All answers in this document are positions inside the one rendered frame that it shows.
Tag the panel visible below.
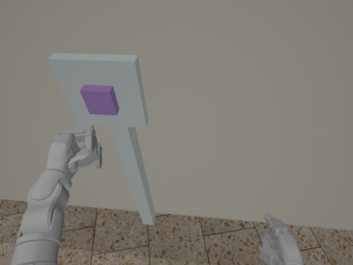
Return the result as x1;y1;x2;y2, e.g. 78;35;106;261
47;53;156;225

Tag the button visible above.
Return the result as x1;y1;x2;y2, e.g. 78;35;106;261
80;85;119;115

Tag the left robot hand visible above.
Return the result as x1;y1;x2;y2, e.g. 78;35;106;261
46;124;102;180

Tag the right robot hand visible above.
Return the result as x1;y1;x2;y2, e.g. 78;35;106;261
259;213;304;265

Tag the robot left forearm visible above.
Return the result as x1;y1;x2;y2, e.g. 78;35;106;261
10;169;72;265

